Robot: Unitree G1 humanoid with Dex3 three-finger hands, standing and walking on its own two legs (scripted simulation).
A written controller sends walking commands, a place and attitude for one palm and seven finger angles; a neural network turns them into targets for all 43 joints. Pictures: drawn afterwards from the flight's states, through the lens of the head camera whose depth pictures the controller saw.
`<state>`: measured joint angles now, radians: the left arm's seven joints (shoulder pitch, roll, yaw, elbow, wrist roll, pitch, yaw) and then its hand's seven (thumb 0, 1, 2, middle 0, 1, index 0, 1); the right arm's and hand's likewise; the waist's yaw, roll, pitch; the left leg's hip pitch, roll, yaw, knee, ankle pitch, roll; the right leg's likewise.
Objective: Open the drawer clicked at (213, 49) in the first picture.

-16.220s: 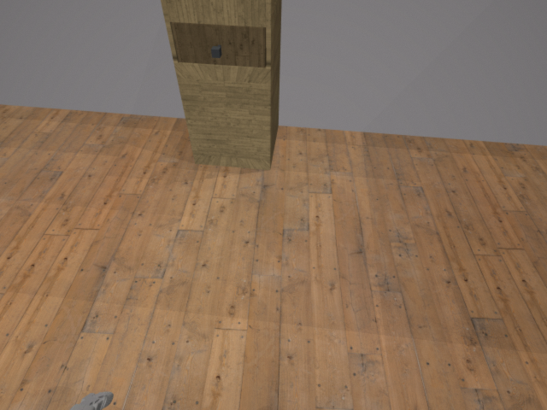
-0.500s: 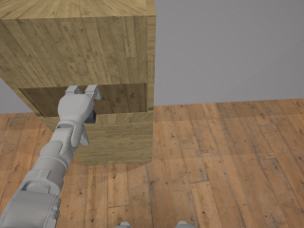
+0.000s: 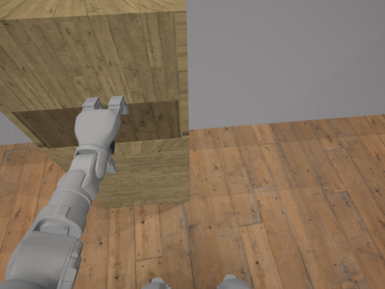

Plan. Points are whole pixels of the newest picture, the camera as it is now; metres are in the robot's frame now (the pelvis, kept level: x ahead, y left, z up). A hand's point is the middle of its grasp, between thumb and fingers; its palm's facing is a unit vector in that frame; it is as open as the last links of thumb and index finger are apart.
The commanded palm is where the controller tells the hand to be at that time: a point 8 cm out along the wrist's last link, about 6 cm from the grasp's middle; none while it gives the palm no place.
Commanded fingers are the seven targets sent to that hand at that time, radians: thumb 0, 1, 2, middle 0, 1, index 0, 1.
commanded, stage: lower the fingers behind the handle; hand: left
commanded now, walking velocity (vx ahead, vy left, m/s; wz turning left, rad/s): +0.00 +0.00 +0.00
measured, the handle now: (106, 139) +0.48 +0.22 -0.05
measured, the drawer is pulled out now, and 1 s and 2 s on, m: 0.00 0.00 0.00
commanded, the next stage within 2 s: close the thumb around the handle in 1.44 s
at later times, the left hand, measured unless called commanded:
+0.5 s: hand (105, 154) +0.44 +0.21 -0.04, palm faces -0.04 -0.06 -1.00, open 13.9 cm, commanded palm +0.42 +0.22 +0.02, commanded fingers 0.00 -0.50 0.30 -0.30 -1.20 -0.30 -1.20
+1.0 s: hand (104, 159) +0.43 +0.22 -0.07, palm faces -0.07 -0.07 -1.00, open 13.9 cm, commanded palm +0.42 +0.22 -0.01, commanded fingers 0.00 -0.50 0.30 -0.30 -1.20 -0.30 -1.20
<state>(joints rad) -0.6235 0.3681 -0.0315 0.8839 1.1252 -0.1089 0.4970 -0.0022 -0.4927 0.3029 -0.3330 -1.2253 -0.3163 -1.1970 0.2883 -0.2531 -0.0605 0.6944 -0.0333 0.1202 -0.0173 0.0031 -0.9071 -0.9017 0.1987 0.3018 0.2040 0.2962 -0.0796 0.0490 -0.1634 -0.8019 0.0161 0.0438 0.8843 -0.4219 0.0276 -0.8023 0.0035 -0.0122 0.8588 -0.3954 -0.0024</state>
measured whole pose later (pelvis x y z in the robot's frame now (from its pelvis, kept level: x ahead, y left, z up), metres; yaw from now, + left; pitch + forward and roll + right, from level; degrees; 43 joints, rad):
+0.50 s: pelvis +0.00 -0.01 -0.02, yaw +0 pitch +23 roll -1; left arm -0.64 0.40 0.00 1.01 1.13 -0.10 0.48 0.00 -0.49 0.30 -0.31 -1.20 -0.32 -1.20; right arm 0.31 -0.26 -0.07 0.71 -0.03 0.09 -0.02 0.00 -0.91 -0.90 0.20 0.30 0.20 0.30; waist -0.10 0.05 -0.19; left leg -0.94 0.03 0.02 0.99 -0.45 0.02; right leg -0.93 0.01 -0.03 0.95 -0.43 -0.01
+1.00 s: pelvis -0.01 +0.00 -0.03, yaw +0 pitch +25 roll -2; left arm -0.63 0.42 0.02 1.01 1.12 -0.11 0.47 0.00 -0.49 0.30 -0.31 -1.20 -0.31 -1.20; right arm 0.32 -0.24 -0.06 0.73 -0.04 0.08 -0.01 0.00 -0.91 -0.90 0.20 0.30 0.21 0.30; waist -0.10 0.05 -0.20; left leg -1.03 0.03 0.02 1.07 -0.48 0.03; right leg -1.01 0.01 -0.03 1.02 -0.45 -0.01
